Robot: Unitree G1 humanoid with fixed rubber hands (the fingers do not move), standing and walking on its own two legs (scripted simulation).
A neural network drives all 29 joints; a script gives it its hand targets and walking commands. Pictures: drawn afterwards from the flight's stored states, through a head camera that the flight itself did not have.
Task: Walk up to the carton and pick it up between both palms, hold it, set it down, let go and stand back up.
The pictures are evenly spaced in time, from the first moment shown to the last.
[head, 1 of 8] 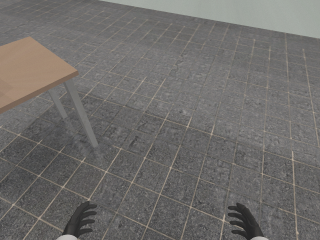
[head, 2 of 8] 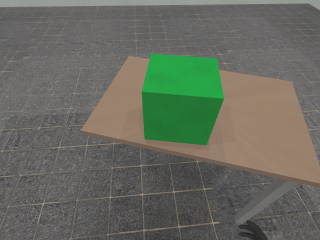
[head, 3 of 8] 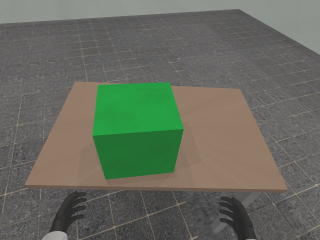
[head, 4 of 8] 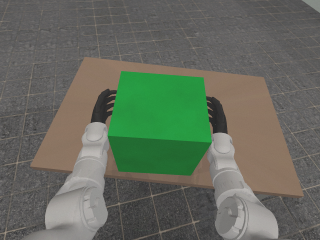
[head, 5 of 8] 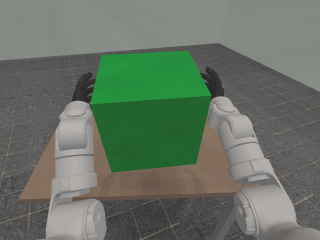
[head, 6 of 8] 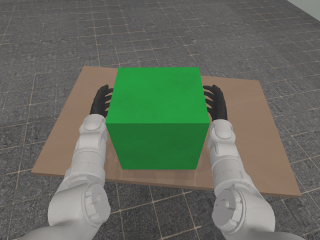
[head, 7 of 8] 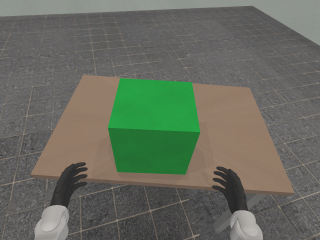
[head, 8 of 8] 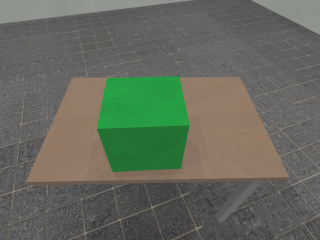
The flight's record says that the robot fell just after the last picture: no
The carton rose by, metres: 0.20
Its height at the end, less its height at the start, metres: +0.00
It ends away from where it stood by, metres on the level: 0.04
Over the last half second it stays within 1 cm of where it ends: yes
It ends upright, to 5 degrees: yes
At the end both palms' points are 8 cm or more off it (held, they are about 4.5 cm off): yes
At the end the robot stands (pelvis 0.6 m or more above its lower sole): yes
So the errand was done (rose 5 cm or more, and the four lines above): yes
